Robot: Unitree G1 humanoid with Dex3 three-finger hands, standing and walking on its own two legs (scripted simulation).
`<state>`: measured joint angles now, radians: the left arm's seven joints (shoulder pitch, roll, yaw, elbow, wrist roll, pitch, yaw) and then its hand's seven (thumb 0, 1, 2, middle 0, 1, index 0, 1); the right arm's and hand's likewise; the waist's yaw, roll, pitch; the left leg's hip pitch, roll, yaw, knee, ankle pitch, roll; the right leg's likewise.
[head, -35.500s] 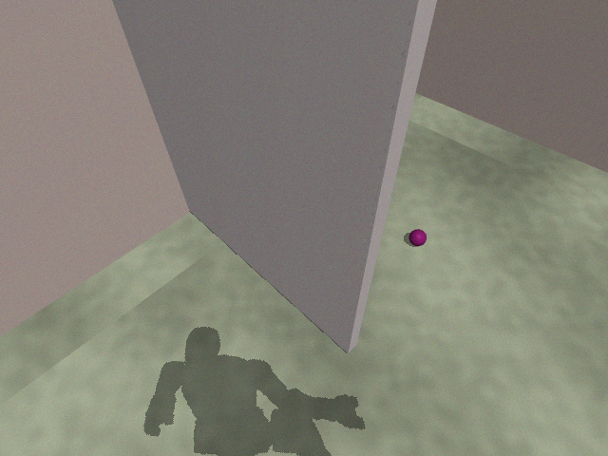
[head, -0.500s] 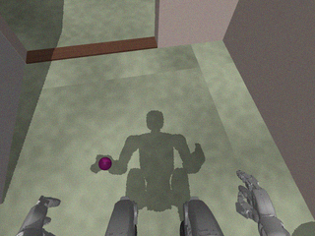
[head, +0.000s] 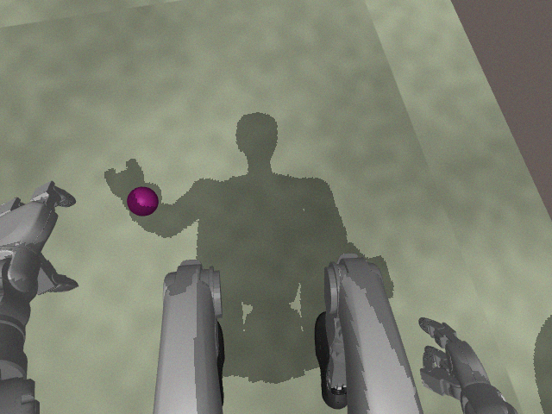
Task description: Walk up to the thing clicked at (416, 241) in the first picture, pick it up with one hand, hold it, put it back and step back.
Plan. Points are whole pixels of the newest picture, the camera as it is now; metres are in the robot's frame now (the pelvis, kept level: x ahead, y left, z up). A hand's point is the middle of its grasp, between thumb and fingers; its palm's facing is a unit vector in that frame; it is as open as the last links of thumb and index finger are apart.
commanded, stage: rise first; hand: left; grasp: from above
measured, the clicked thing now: (142, 201) +0.50 +0.31 -0.40
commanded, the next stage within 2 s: none
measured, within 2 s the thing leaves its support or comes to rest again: neither
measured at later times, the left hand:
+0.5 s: hand (79, 222) +0.41 +0.36 -0.22, palm faces -0.45 -0.09 -0.89, open 14.0 cm
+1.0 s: hand (91, 213) +0.43 +0.36 -0.26, palm faces -0.45 -0.05 -0.89, open 13.9 cm
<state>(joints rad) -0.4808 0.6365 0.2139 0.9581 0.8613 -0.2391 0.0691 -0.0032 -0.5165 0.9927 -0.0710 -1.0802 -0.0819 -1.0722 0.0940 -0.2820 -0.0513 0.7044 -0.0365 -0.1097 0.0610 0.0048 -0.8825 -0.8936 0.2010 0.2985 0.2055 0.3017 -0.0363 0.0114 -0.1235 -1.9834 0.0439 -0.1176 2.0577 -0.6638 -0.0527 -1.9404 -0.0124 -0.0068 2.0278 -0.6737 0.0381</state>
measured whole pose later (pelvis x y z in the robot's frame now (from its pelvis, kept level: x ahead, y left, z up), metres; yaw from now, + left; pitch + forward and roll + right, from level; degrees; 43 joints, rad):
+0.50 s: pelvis -0.01 +0.02 -0.08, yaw -3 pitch +32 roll -8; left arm -0.77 0.80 0.19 1.27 1.23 -0.34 0.28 0.00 -0.50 0.98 -0.07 -1.04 -0.09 -1.03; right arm 0.12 -0.27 0.00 0.76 -0.12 -0.01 0.11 0.00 -0.90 -0.90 0.20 0.30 0.21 0.30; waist -0.13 -0.02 -0.07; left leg -2.24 0.01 -0.16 2.32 -0.65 -0.03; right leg -2.14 0.00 -0.01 2.24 -0.66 0.06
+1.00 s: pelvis +0.00 +0.02 -0.10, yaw -4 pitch +33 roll -9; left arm -0.84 0.84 0.19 1.36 1.30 -0.34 0.36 0.00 -0.50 0.96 -0.08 -1.08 -0.10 -1.05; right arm 0.09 -0.26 0.03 0.77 -0.17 0.00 0.13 0.00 -0.91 -0.90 0.20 0.30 0.21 0.30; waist -0.17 -0.03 -0.05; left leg -2.31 0.01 -0.17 2.41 -0.68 -0.02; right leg -2.21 0.01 -0.01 2.32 -0.69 0.07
